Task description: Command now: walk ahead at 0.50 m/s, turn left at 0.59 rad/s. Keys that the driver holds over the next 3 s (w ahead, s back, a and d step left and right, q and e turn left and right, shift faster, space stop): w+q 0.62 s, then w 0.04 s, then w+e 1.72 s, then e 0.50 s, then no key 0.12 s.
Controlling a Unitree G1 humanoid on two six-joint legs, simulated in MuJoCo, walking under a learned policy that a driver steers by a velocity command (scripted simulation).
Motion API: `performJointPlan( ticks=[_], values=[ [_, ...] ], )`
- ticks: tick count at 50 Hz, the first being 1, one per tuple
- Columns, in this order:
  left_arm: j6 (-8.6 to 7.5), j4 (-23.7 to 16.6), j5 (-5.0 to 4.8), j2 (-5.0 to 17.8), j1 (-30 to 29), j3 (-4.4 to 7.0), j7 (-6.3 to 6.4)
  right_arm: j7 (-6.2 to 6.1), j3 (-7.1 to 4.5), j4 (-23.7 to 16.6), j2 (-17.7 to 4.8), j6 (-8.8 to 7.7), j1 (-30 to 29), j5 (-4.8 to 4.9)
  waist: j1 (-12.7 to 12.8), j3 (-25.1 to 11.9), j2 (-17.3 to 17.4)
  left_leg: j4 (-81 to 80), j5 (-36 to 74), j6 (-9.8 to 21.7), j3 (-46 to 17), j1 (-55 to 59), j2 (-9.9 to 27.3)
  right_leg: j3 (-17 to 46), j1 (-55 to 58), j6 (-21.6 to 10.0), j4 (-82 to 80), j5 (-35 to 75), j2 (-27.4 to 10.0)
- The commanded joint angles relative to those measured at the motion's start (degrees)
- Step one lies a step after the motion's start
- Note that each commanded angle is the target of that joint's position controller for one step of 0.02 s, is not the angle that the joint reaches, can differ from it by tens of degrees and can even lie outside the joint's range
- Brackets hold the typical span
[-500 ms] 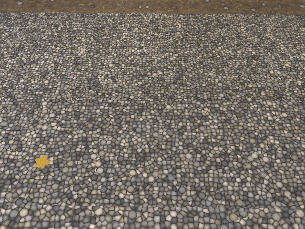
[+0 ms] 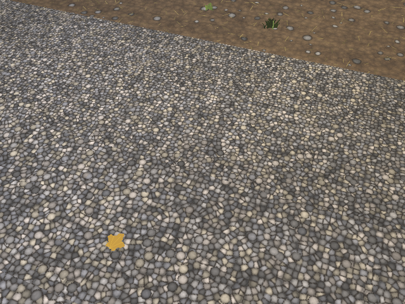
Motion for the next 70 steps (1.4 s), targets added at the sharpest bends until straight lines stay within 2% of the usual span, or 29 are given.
performJointPlan(
  ticks=[1,8,11,12,13,14,16,19,21,25,28,35,42,45,46,47,48,49,50,51,52,53,55,58,62,64,68,69,70],
  values=[
    [-1.36,-4.0,-0.45,6.5,-2.5,1.17,-0.23,0.86,1.22,-4.6,1.0,-0.24,-1.8,0.12,-1.7,0.2,-8.2,-8.0,8.8,-0.2,-0.3,-0.1,2.3,6.5,-0.4,-8.9,-11.2,10.3,-14.2],
    [0.16,-3.1,0.25,11.8,1.9,2.41,0.43,1.71,1.36,-8.5,-1.0,-0.19,-9.8,-0.49,0.7,0.5,-10.1,-22.4,-0.7,2.7,5.9,8.5,0.2,0.0,6.6,-6.4,-6.4,13.8,-16.2],
    [1.85,-3.1,0.19,11.5,2.8,2.02,0.63,0.21,-0.09,-3.5,-3.1,-1.46,5.2,-1.34,-5.7,-7.6,-4.8,-32.3,-4.0,6.9,7.8,29.9,-6.5,-6.5,4.8,-3.4,20.6,31.5,-12.6],
    [2.22,-6.2,0.15,8.2,3.8,1.14,0.17,-0.68,-1.97,-2.1,-9.5,-1.96,14.0,-1.46,-8.6,-15.5,6.6,-35.8,-11.5,11.8,-12.8,48.2,7.3,-8.0,-12.9,-0.6,42.4,12.6,-9.1],
    [2.0,-10.4,1.08,6.5,-0.2,1.01,-0.78,-0.99,-2.71,-2.9,-14.2,-1.83,12.9,1.66,-6.5,-17.3,16.1,-44.5,-6.4,17.2,-37.1,55.9,15.0,-0.1,-33.5,1.9,53.2,-19.6,0.9],
    [1.78,-10.5,1.27,9.9,-3.7,1.48,-0.78,-1.4,-2.36,-2.6,-12.2,-1.67,13.4,2.09,-7.6,-13.1,6.6,-43.9,2.5,16.7,-30.6,54.0,14.5,6.9,-37.0,1.4,53.7,-15.8,-2.5],
    [1.68,-8.7,0.24,8.8,-3.0,1.13,-0.62,-1.88,-0.73,-2.6,-6.0,-2.03,7.1,1.9,-2.8,-4.5,-0.1,-43.3,17.2,14.2,-19.3,39.9,10.5,8.2,-29.8,1.3,44.9,-10.1,-6.4],
    [4.35,-8.4,2.3,7.5,-1.4,0.59,-0.57,-2.39,0.27,-2.5,-4.1,-2.97,3.5,1.66,0.1,-4.9,0.5,-46.1,23.5,13.8,-14.0,30.3,6.6,6.2,-19.7,3.1,40.7,-8.5,-4.7],
    [4.92,-8.6,1.95,7.3,-2.4,0.65,-0.89,-2.1,-0.21,-2.3,-5.9,-3.58,4.7,0.38,0.0,-4.6,-0.1,-47.6,20.1,13.8,-13.3,28.2,5.9,5.9,-19.4,2.5,40.6,-1.2,-3.2],
    [5.11,-12.0,0.89,10.4,-11.8,2.18,-0.77,-2.79,-0.25,3.1,-6.8,-5.27,13.2,1.85,-1.7,1.9,0.3,-49.9,10.5,12.1,-17.6,34.5,5.6,11.9,-32.4,1.9,28.6,9.9,-3.9],
    [5.22,-12.6,1.87,9.3,-14.2,1.95,-1.79,-3.54,-0.02,5.0,-6.2,-5.37,14.5,1.07,-2.6,0.6,0.1,-44.8,8.3,12.9,-18.6,34.7,4.2,12.1,-31.9,2.4,24.1,17.8,-2.2],
    [3.64,-15.5,1.94,9.0,-21.1,1.24,-3.19,-5.32,0.34,5.2,-7.3,-4.67,19.2,-1.24,-6.3,3.5,0.4,-33.2,1.3,14.7,-25.7,35.6,3.2,13.2,-39.6,1.5,22.1,19.6,-2.0],
    [0.91,-15.5,-0.14,7.2,-22.7,0.7,-3.42,-6.57,1.15,5.8,-6.0,-5.67,20.4,-1.59,-9.8,7.3,-1.4,-26.0,0.9,9.9,-18.1,32.6,1.1,11.3,-28.0,-1.1,6.4,30.7,-3.9],
    [0.53,-8.6,-0.67,6.9,-9.3,1.02,-2.39,-6.21,1.9,7.9,-4.9,-6.17,22.0,-1.38,-6.1,3.0,-5.1,-9.5,16.0,8.3,-11.4,35.1,-1.4,7.7,-11.1,-2.4,-3.4,34.7,-2.9],
    [0.65,-4.2,-0.15,8.3,1.5,1.83,-1.66,-5.97,1.87,8.5,-5.5,-5.89,20.6,-1.01,-0.9,-1.3,-5.7,3.2,24.0,7.9,-9.6,35.6,-1.9,5.6,-1.8,-3.4,-5.2,34.2,-0.7],
    [0.88,0.2,1.0,9.9,12.2,2.73,-1.37,-5.69,1.55,8.9,-5.5,-5.35,18.6,-0.26,5.0,-4.2,-7.5,23.2,18.3,6.1,-5.0,26.8,-4.3,6.7,12.6,-4.6,-6.7,35.2,-1.8],
    [1.11,2.9,1.57,12.8,18.0,3.23,-2.22,-4.9,1.77,9.0,-1.6,-5.61,17.2,0.0,6.2,-6.2,-15.0,49.8,-30.6,3.6,1.6,7.5,-12.5,11.2,27.4,-6.6,5.7,50.6,-7.1],
    [0.87,1.8,1.45,14.3,18.8,3.09,-3.02,-5.39,2.29,6.2,-1.3,-6.45,25.2,3.29,-1.0,-15.8,-19.2,58.5,-32.8,1.1,-1.6,-8.1,-9.6,24.2,45.8,-11.3,23.4,80.8,-17.3],
    [1.17,0.6,-0.73,18.1,15.4,5.03,-2.81,-5.58,3.21,4.3,-4.7,-6.86,22.1,4.14,2.9,-25.3,-19.0,61.0,-25.4,-0.7,0.8,-19.5,-7.6,38.4,52.0,-21.5,14.8,57.3,-23.3],
    [1.76,-1.2,-0.8,15.5,11.7,5.11,-1.45,-5.42,3.73,4.0,-5.1,-6.71,13.6,0.76,4.9,-20.3,-8.4,54.1,-16.2,-0.2,0.1,-21.4,-3.2,41.0,40.0,-22.1,4.7,26.8,-21.5],
    [1.78,-2.9,-0.42,9.9,5.3,2.83,-1.06,-4.29,3.59,3.2,-5.4,-6.76,7.3,-1.45,2.6,-11.0,1.5,40.6,-10.0,0.5,-0.4,-13.2,0.0,35.6,21.2,-16.7,-1.8,13.5,-15.5],
    [0.87,-1.8,0.64,11.3,5.5,2.64,-0.09,-3.24,3.56,1.8,-3.6,-6.81,5.9,-1.7,1.0,-7.6,-3.9,39.0,-7.6,0.0,-2.1,-11.8,0.1,41.0,13.0,-20.2,-1.2,24.2,-19.4],
    [-0.61,0.9,-0.59,7.9,5.9,1.03,-0.2,-2.7,4.05,-0.9,-1.8,-4.38,0.0,-1.77,-3.1,2.7,-0.2,11.8,-5.6,-1.9,-1.7,-4.3,3.0,32.1,-6.3,-16.1,-5.4,28.4,-12.2],
    [-0.81,0.0,-0.68,8.1,4.3,1.06,-0.32,-1.51,5.74,-1.5,1.7,-4.52,-1.9,-1.46,-2.7,-2.5,-7.8,-9.0,6.3,-2.7,2.1,8.6,0.2,23.1,-8.3,-13.9,-6.3,41.1,-5.0],
    [0.79,-0.4,-2.09,6.7,8.5,1.19,-0.54,-1.75,5.99,-3.5,1.3,-4.71,-10.8,-0.03,1.3,-3.3,-5.0,-21.9,15.1,-2.6,3.1,10.9,-2.9,23.5,-0.9,-9.1,-3.8,39.7,-3.5],
    [1.68,0.0,-1.36,6.9,11.6,1.4,-0.09,-2.03,5.88,-5.0,0.6,-4.68,-14.7,0.17,2.9,-1.5,-4.8,-25.6,13.7,-2.3,1.9,8.2,-3.1,26.9,4.3,-8.5,-1.9,36.5,-4.7],
    [2.07,-1.9,-0.51,9.2,7.9,1.92,0.17,-2.54,4.53,-2.2,-1.9,-5.85,-3.4,0.02,-3.2,-3.5,-5.1,-34.6,6.0,0.5,0.7,26.4,-5.6,29.0,2.2,-7.2,8.8,36.3,-2.6],
    [1.47,-3.4,-1.14,8.4,6.6,1.73,-0.37,-3.24,3.39,-1.0,-5.3,-6.5,4.8,-0.72,-7.1,-8.9,-1.1,-34.9,3.3,3.2,-6.7,39.6,1.6,26.6,-3.7,-6.1,20.4,28.9,-0.1],
    [0.78,-5.2,-1.96,5.1,9.0,1.0,-0.45,-4.31,2.06,-0.9,-9.9,-6.28,11.8,-1.37,-7.9,-16.8,6.0,-36.4,1.5,7.5,-22.5,52.6,16.0,18.8,-13.1,-5.1,36.0,3.0,4.8]
  ],
)
Next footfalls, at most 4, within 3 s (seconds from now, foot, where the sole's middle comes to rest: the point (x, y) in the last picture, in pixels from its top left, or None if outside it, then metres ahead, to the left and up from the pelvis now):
0.22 left None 0.22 0.15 -0.78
0.94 right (196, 259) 0.72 0.10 -0.95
1.38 left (149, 207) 0.96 0.31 -0.95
1.84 right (196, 190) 1.05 0.11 -0.95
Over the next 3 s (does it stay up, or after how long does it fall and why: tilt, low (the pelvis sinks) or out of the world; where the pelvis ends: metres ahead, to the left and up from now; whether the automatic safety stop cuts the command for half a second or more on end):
stays up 1.46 0.08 -0.35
